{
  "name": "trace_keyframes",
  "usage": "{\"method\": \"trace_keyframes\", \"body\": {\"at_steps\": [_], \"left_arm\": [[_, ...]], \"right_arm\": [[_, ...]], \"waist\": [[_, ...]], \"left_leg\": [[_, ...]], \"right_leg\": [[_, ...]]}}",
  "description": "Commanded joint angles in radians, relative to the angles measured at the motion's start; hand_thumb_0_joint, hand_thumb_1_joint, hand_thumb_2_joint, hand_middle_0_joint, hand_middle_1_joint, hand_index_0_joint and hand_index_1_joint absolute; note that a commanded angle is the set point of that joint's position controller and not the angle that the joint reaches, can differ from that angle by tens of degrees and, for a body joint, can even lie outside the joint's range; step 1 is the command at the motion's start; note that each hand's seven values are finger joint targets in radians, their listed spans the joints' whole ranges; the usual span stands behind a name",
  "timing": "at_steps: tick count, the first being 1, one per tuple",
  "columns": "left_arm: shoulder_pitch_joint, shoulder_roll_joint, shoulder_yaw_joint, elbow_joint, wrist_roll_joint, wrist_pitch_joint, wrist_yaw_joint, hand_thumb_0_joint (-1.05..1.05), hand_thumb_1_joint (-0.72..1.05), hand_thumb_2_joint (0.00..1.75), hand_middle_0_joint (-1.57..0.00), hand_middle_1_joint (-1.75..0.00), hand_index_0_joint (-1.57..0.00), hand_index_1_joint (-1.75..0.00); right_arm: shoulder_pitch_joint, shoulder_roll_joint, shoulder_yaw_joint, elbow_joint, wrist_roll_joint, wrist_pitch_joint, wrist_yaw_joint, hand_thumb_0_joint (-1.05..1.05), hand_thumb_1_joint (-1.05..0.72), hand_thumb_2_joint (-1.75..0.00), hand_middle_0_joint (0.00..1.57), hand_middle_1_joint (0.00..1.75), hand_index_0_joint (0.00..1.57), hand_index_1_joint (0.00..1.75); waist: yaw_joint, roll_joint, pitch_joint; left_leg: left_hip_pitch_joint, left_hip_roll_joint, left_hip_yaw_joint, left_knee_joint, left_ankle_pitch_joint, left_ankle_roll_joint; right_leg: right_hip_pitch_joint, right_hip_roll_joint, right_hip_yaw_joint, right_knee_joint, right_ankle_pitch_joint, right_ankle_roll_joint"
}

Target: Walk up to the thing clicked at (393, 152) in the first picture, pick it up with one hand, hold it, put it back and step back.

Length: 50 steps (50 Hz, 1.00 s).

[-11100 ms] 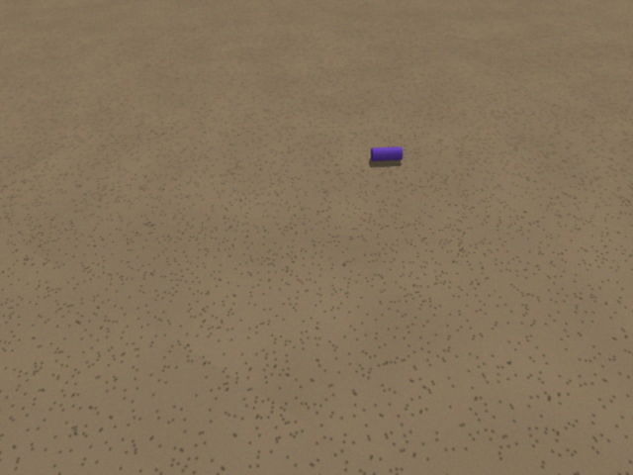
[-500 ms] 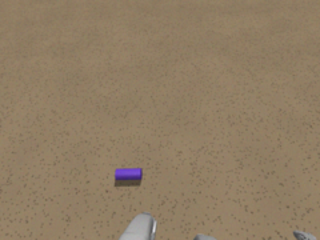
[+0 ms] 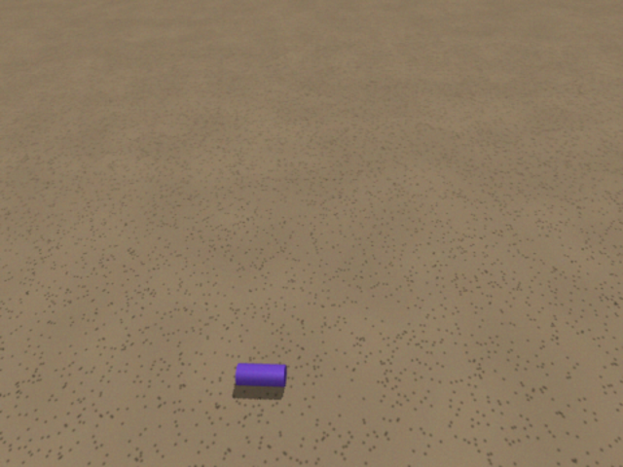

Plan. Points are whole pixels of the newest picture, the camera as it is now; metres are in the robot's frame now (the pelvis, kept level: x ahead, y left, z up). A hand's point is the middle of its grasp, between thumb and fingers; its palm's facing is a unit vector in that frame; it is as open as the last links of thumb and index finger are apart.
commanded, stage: walk up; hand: left
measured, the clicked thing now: (261, 374) +0.57 +0.22 -0.73
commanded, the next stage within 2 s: stand in 0.66 s
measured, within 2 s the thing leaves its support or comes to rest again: neither
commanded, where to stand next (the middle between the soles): +0.17 +0.02 m, yaw -3 degrees
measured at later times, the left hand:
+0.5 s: hand out of the picture +0.13 +0.27 -0.14, palm faces -0.02 -0.94 -0.35, open 7.4 cm
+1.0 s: hand out of the picture +0.11 +0.26 -0.14, palm faces -0.04 -0.94 -0.33, open 7.4 cm
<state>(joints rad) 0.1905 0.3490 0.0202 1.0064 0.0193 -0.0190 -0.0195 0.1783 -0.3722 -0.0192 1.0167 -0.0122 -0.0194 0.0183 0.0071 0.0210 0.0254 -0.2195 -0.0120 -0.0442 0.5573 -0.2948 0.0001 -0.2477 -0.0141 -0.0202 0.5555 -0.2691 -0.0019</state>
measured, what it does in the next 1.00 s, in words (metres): stands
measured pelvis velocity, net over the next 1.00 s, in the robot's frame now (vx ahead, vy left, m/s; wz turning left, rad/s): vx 0.02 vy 0.01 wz -0.02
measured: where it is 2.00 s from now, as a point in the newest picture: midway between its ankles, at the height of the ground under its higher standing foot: outside the picture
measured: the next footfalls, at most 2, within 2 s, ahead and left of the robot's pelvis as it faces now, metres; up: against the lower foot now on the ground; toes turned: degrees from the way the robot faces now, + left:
none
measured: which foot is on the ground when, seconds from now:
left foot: down 0.00-1.00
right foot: down 0.00-1.00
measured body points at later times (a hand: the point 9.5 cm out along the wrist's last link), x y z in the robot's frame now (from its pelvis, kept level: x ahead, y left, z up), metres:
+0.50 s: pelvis +0.02 +0.01 +0.01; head +0.03 +0.02 +0.46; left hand +0.13 +0.32 -0.11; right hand +0.11 -0.29 -0.11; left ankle +0.00 +0.12 -0.73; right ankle +0.02 -0.12 -0.73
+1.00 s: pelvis +0.02 +0.01 +0.02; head +0.04 +0.01 +0.47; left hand +0.11 +0.31 -0.12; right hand +0.10 -0.29 -0.11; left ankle +0.00 +0.12 -0.73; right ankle +0.02 -0.12 -0.73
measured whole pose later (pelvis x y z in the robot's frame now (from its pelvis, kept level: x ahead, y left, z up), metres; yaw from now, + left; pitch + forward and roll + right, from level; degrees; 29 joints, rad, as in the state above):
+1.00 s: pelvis +0.02 +0.01 +0.02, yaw -1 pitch -2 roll +0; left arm 0.08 0.34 0.00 1.15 0.01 -0.02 0.00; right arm 0.06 -0.34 -0.01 1.15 0.00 -0.01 0.00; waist -0.01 -0.01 0.06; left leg -0.08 -0.02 -0.02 0.30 -0.19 0.01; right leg -0.11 -0.02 0.00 0.31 -0.16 0.02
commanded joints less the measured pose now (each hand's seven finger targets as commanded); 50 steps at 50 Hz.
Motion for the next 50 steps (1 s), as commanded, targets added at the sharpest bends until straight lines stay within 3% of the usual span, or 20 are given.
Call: {"method": "trace_keyframes", "body": {"at_steps": [1,5,8,12,17,29,32,33,36,50], "left_arm": [[-0.099,0.229,0.048,-0.051,-0.01,-0.036,0.012,0.0,0.9,0.9,-0.2,-0.3,-0.2,-0.3],[-0.102,0.235,0.043,-0.015,-0.019,-0.045,0.02,0.0,0.9,0.9,-0.2,-0.3,-0.2,-0.3],[-0.108,0.229,0.036,0.008,-0.026,-0.039,0.024,0.0,0.9,0.9,-0.2,-0.3,-0.2,-0.3],[-0.137,0.222,0.027,0.024,-0.021,-0.03,0.025,0.0,0.9,0.9,-0.2,-0.3,-0.2,-0.3],[-0.15,0.222,0.024,0.047,-0.02,-0.029,0.026,0.0,0.9,0.9,-0.2,-0.3,-0.2,-0.3],[-0.183,0.221,0.021,0.062,-0.013,-0.024,0.027,0.0,0.9,0.9,-0.2,-0.3,-0.2,-0.3],[-0.181,0.215,0.021,0.066,-0.014,-0.024,0.028,0.0,0.9,0.9,-0.2,-0.3,-0.2,-0.3],[-0.184,0.212,0.02,0.068,-0.019,-0.023,0.029,0.0,0.9,0.9,-0.2,-0.3,-0.2,-0.3],[-0.172,0.213,0.021,0.072,-0.017,-0.022,0.031,0.0,0.9,0.9,-0.2,-0.3,-0.2,-0.3],[-0.154,0.215,0.017,0.078,-0.016,-0.019,0.03,0.0,0.9,0.9,-0.2,-0.3,-0.2,-0.3]], "right_arm": [[-0.047,-0.205,-0.034,-0.038,-0.002,-0.034,-0.01,0.0,-0.9,-0.9,0.2,0.3,0.2,0.3],[-0.061,-0.206,-0.031,-0.011,0.004,-0.04,-0.018,0.0,-0.9,-0.9,0.2,0.3,0.2,0.3],[-0.088,-0.206,-0.031,0.001,0.008,-0.036,-0.023,0.0,-0.9,-0.9,0.2,0.3,0.2,0.3],[-0.107,-0.214,-0.037,0.015,0.006,-0.028,-0.025,0.0,-0.9,-0.9,0.2,0.3,0.2,0.3],[-0.118,-0.201,-0.035,0.023,0.009,-0.025,-0.024,0.0,-0.9,-0.9,0.2,0.3,0.2,0.3],[-0.139,-0.195,-0.04,0.037,0.002,-0.019,-0.023,0.0,-0.9,-0.9,0.2,0.3,0.2,0.3],[-0.14,-0.195,-0.042,0.044,0.004,-0.018,-0.023,0.0,-0.9,-0.9,0.2,0.3,0.2,0.3],[-0.159,-0.189,-0.033,0.045,0.006,-0.018,-0.025,0.0,-0.9,-0.9,0.2,0.3,0.2,0.3],[-0.154,-0.196,-0.034,0.049,0.007,-0.021,-0.027,0.0,-0.9,-0.9,0.2,0.3,0.2,0.3],[-0.155,-0.185,-0.022,0.075,0.009,-0.017,-0.026,0.0,-0.9,-0.9,0.2,0.3,0.2,0.3]], "waist": [[-0.004,-0.051,0.012],[0.0,-0.014,-0.078],[0.008,0.01,-0.087],[0.001,0.018,-0.083],[0.001,-0.003,-0.084],[-0.007,-0.026,-0.053],[-0.008,-0.015,-0.059],[-0.003,-0.026,-0.034],[-0.007,-0.027,-0.082],[-0.009,-0.018,-0.078]], "left_leg": [[-0.056,0.1,-0.12,-0.19,-0.055,0.055],[0.02,0.109,-0.078,-0.159,0.28,0.041],[0.065,0.117,-0.078,-0.163,0.359,0.042],[0.069,0.129,-0.083,-0.201,0.307,0.048],[0.087,0.124,-0.067,-0.206,0.358,0.043],[0.09,0.116,-0.056,-0.259,0.27,0.034],[0.101,0.118,-0.054,-0.265,0.269,0.034],[0.076,0.133,-0.077,-0.284,0.322,0.029],[0.123,0.138,-0.068,-0.275,0.409,0.022],[0.132,0.133,-0.057,-0.295,0.337,0.014]], "right_leg": [[0.036,-0.086,0.147,-0.2,-0.079,-0.042],[0.144,-0.105,0.116,-0.169,0.244,-0.043],[0.143,-0.105,0.094,-0.162,0.298,-0.036],[0.155,-0.095,0.074,-0.173,0.246,-0.031],[0.179,-0.102,0.079,-0.191,0.293,-0.023],[0.179,-0.103,0.086,-0.223,0.259,-0.013],[0.177,-0.101,0.085,-0.223,0.254,-0.013],[0.179,-0.109,0.097,-0.238,0.28,-0.009],[0.209,-0.115,0.094,-0.231,0.342,-0.01],[0.197,-0.121,0.1,-0.267,0.305,-0.01]]}}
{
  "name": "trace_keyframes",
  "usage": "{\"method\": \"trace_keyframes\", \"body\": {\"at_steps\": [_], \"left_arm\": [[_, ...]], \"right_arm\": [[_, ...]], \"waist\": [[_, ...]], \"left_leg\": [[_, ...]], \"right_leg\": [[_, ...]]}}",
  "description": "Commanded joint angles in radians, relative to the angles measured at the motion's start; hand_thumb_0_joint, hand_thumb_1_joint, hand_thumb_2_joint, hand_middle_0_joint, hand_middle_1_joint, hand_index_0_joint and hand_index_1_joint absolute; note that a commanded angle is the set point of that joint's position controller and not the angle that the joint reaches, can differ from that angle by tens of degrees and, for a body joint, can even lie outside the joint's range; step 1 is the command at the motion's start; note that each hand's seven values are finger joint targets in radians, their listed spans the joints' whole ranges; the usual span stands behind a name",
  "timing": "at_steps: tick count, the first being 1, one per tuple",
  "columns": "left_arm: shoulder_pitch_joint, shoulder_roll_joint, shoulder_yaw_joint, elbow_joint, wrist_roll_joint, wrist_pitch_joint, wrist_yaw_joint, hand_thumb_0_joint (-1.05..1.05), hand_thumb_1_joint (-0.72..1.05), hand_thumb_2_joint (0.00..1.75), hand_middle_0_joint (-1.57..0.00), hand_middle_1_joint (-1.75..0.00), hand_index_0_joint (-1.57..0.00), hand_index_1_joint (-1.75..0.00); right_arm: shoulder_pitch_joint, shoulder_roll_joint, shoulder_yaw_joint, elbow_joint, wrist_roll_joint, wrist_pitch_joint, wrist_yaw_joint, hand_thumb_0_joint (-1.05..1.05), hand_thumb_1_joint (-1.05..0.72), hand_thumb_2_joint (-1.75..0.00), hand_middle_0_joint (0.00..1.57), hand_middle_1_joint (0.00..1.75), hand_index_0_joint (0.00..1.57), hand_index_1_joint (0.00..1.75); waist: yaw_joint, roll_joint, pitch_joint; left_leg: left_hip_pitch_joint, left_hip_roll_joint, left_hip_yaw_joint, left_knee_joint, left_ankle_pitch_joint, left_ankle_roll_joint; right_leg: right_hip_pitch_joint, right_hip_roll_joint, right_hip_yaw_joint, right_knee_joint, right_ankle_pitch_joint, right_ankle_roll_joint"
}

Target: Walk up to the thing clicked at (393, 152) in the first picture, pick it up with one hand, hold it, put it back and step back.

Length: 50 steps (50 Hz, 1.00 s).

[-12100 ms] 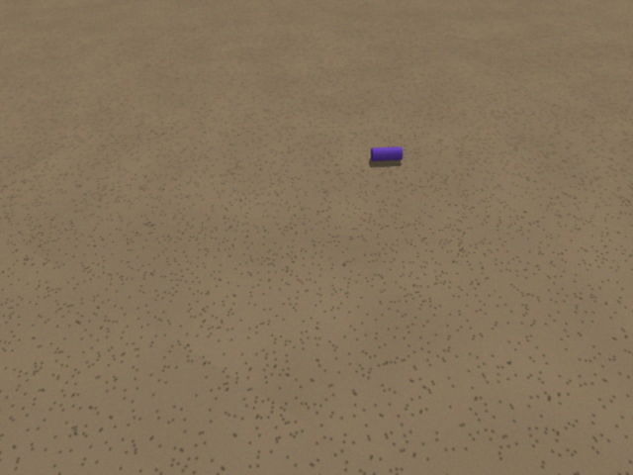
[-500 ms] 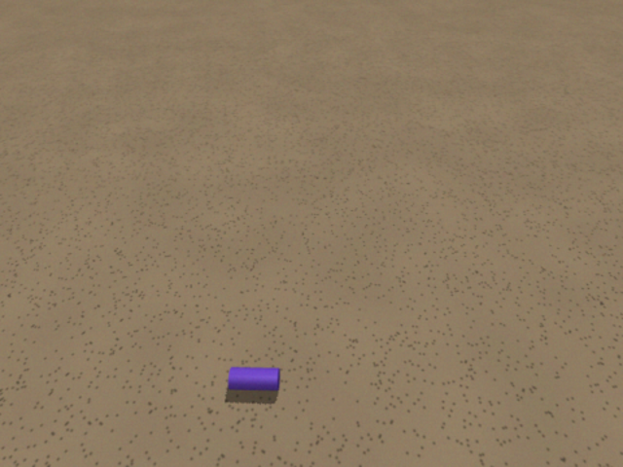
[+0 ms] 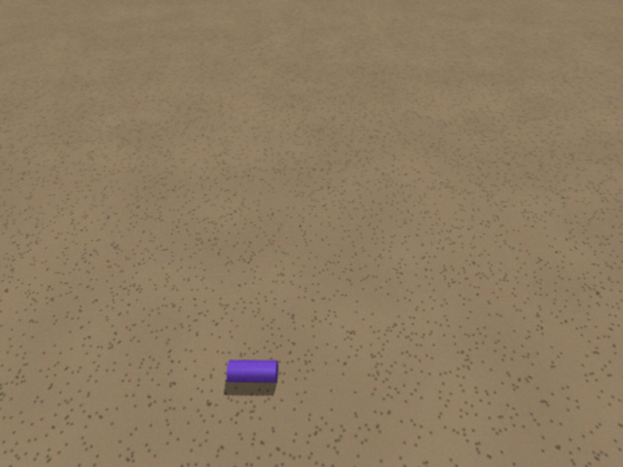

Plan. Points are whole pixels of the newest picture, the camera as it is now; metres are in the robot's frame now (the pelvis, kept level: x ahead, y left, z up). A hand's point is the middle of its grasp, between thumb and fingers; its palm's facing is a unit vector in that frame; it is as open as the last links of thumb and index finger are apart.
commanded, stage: stand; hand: left
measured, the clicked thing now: (253, 371) +0.55 +0.22 -0.75
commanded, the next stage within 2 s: none
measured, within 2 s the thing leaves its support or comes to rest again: neither
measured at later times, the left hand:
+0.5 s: hand out of the picture +0.06 +0.24 -0.16, palm faces -0.03 -0.94 -0.35, open 7.4 cm
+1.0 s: hand out of the picture +0.08 +0.24 -0.16, palm faces -0.03 -0.94 -0.35, open 7.4 cm
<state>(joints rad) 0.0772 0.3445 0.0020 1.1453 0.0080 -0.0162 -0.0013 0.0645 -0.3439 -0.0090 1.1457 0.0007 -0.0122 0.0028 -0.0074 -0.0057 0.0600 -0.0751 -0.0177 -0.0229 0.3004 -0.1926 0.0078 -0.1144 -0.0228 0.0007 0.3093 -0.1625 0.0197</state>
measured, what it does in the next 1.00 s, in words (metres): stands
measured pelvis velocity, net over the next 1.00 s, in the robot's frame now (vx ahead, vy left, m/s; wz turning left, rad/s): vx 0.00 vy -0.02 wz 0.00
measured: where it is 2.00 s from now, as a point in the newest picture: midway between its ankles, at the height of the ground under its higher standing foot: outside the picture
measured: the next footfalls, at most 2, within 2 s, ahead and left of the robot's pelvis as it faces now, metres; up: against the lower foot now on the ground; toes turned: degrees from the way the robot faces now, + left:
none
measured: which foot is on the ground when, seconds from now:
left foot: down 0.00-1.00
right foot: down 0.00-1.00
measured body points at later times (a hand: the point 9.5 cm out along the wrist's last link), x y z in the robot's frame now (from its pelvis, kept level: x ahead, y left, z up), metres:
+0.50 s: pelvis +0.00 -0.01 +0.00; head +0.01 -0.02 +0.45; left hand +0.07 +0.29 -0.13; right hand +0.07 -0.31 -0.14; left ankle -0.02 +0.11 -0.75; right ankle +0.00 -0.13 -0.75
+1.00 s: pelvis +0.00 -0.02 +0.00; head +0.01 -0.02 +0.45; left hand +0.08 +0.28 -0.13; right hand +0.07 -0.32 -0.14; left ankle -0.02 +0.11 -0.75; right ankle +0.00 -0.13 -0.75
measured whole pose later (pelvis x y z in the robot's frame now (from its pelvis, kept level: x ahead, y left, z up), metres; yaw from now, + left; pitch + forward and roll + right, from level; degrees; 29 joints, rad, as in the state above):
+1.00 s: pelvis +0.00 -0.02 +0.00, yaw +0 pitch -1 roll +0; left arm 0.10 0.35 0.00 1.14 0.01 -0.02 0.00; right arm 0.11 -0.35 0.00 1.14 0.00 -0.01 0.00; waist -0.01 0.01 0.04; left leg -0.08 0.01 -0.03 0.30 -0.19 -0.02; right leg -0.12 0.00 -0.01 0.31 -0.17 0.00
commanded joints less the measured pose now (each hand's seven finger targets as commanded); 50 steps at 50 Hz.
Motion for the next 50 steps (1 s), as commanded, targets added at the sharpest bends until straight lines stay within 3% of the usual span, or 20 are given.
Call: {"method": "trace_keyframes", "body": {"at_steps": [1,4,15,17,26,31,39,42,47,50], "left_arm": [[-0.042,0.218,0.036,-0.061,-0.004,-0.018,0.012,0.0,0.9,0.9,-0.2,-0.3,-0.2,-0.3],[-0.033,0.21,0.034,-0.056,-0.004,-0.015,0.011,0.0,0.9,0.9,-0.2,-0.3,-0.2,-0.3],[-0.015,0.221,0.033,-0.058,-0.003,-0.019,0.009,0.0,0.9,0.9,-0.2,-0.3,-0.2,-0.3],[-0.017,0.221,0.033,-0.063,-0.001,-0.021,0.01,0.0,0.9,0.9,-0.2,-0.3,-0.2,-0.3],[-0.014,0.229,0.033,-0.064,-0.003,-0.02,0.011,0.0,0.9,0.9,-0.2,-0.3,-0.2,-0.3],[-0.008,0.223,0.032,-0.063,-0.007,-0.022,0.01,0.0,0.9,0.9,-0.2,-0.3,-0.2,-0.3],[-0.006,0.215,0.03,-0.061,-0.003,-0.02,0.01,0.0,0.9,0.9,-0.2,-0.3,-0.2,-0.3],[-0.013,0.222,0.035,-0.068,-0.004,-0.021,0.01,0.0,0.9,0.9,-0.2,-0.3,-0.2,-0.3],[-0.019,0.227,0.036,-0.066,-0.004,-0.018,0.01,0.0,0.9,0.9,-0.2,-0.3,-0.2,-0.3],[-0.016,0.223,0.035,-0.066,-0.003,-0.021,0.01,0.0,0.9,0.9,-0.2,-0.3,-0.2,-0.3]], "right_arm": [[-0.041,-0.215,-0.033,-0.053,-0.006,-0.023,-0.011,0.0,-0.9,-0.9,0.2,0.3,0.2,0.3],[-0.044,-0.22,-0.032,-0.049,-0.005,-0.02,-0.011,0.0,-0.9,-0.9,0.2,0.3,0.2,0.3],[-0.029,-0.214,-0.031,-0.049,-0.007,-0.021,-0.006,0.0,-0.9,-0.9,0.2,0.3,0.2,0.3],[-0.025,-0.218,-0.032,-0.052,-0.008,-0.021,-0.005,0.0,-0.9,-0.9,0.2,0.3,0.2,0.3],[-0.005,-0.214,-0.03,-0.048,-0.009,-0.017,-0.007,0.0,-0.9,-0.9,0.2,0.3,0.2,0.3],[0.01,-0.215,-0.026,-0.047,-0.008,-0.022,-0.009,0.0,-0.9,-0.9,0.2,0.3,0.2,0.3],[0.009,-0.219,-0.026,-0.053,-0.007,-0.016,-0.007,0.0,-0.9,-0.9,0.2,0.3,0.2,0.3],[0.018,-0.222,-0.025,-0.057,-0.009,-0.02,-0.01,0.0,-0.9,-0.9,0.2,0.3,0.2,0.3],[0.017,-0.219,-0.025,-0.058,-0.009,-0.021,-0.012,0.0,-0.9,-0.9,0.2,0.3,0.2,0.3],[0.014,-0.221,-0.025,-0.061,-0.008,-0.021,-0.012,0.0,-0.9,-0.9,0.2,0.3,0.2,0.3]], "waist": [[0.003,0.019,-0.108],[0.006,0.027,-0.079],[0.007,-0.001,-0.072],[0.006,-0.006,-0.104],[0.003,-0.007,-0.093],[0.005,0.014,-0.099],[0.008,-0.008,-0.066],[0.005,0.018,-0.105],[0.006,-0.003,-0.096],[0.006,0.008,-0.108]], "left_leg": [[-0.013,0.137,-0.079,-0.046,0.201,0.003],[-0.037,0.133,-0.083,-0.06,0.123,0.005],[-0.028,0.133,-0.088,-0.05,0.103,0.005],[-0.019,0.14,-0.088,-0.04,0.146,0.007],[-0.036,0.136,-0.086,-0.041,0.109,0.007],[-0.032,0.139,-0.083,-0.039,0.173,0.006],[-0.053,0.136,-0.086,-0.044,0.101,0.006],[-0.035,0.142,-0.082,-0.04,0.16,0.007],[-0.029,0.145,-0.086,-0.046,0.159,0.003],[-0.008,0.147,-0.078,-0.03,0.209,0.006]], "right_leg": [[0.046,-0.108,0.08,-0.027,0.162,-0.032],[0.027,-0.105,0.083,-0.039,0.103,-0.031],[-0.001,-0.106,0.091,-0.047,0.078,-0.034],[0.024,-0.109,0.087,-0.038,0.122,-0.036],[0.018,-0.108,0.094,-0.041,0.093,-0.04],[0.043,-0.111,0.094,-0.03,0.172,-0.038],[0.018,-0.103,0.09,-0.051,0.079,-0.035],[0.05,-0.11,0.088,-0.031,0.157,-0.04],[0.041,-0.107,0.085,-0.028,0.142,-0.042],[0.046,-0.11,0.086,-0.025,0.203,-0.041]]}}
